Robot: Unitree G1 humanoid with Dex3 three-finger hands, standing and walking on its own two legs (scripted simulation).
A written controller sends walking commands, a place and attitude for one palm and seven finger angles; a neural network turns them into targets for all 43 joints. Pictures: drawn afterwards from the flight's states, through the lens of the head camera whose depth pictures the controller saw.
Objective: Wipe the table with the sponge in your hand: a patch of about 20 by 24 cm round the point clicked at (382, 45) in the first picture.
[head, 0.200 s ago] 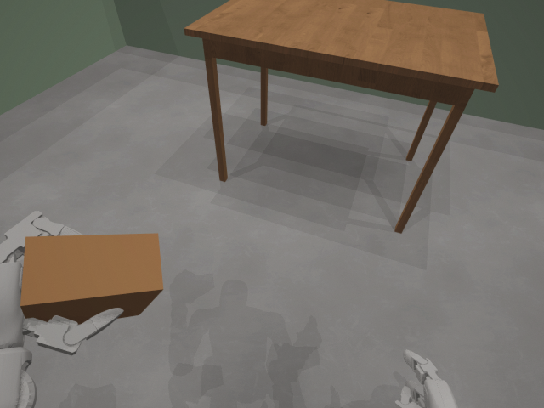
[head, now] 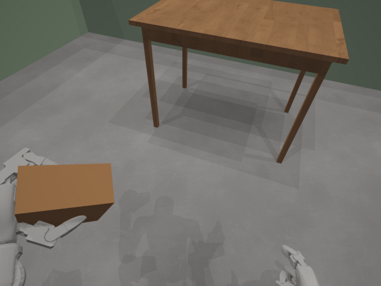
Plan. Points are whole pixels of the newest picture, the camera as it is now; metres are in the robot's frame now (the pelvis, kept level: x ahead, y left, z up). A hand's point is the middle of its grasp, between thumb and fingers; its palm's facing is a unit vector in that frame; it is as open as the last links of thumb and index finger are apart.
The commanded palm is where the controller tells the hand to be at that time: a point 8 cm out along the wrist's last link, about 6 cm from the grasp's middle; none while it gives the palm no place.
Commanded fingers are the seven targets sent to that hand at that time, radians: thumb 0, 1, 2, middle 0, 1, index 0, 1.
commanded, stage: stand and wait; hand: left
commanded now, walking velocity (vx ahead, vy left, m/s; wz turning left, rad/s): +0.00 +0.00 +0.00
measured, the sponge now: (78, 197) +0.23 +0.20 +0.14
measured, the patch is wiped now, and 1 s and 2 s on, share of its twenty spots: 0.00 0.00 0.00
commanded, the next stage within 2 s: look at it before walking up in 0.06 s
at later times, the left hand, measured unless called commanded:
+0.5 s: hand (53, 193) +0.22 +0.24 +0.16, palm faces +0.41 -0.83 -0.38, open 10.2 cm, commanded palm +0.17 +0.28 +0.18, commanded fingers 0.00 0.10 1.30 -1.20 -1.60 -1.20 -1.60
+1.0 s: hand (90, 135) +0.34 +0.22 +0.16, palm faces +0.41 -0.82 -0.41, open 10.2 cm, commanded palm +0.29 +0.25 +0.18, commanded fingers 0.00 0.10 1.30 -1.20 -1.60 -1.20 -1.60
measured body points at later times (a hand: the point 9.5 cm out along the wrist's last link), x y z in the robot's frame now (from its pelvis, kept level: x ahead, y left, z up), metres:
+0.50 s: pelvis +0.01 +0.00 +0.00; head +0.00 +0.00 +0.45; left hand +0.19 +0.28 +0.18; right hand +0.16 -0.24 -0.09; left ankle +0.03 +0.12 -0.74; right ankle +0.04 -0.13 -0.73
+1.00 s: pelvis +0.12 -0.02 -0.01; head +0.13 -0.02 +0.44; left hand +0.32 +0.26 +0.19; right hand +0.28 -0.25 -0.09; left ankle +0.11 +0.10 -0.74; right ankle +0.09 -0.13 -0.67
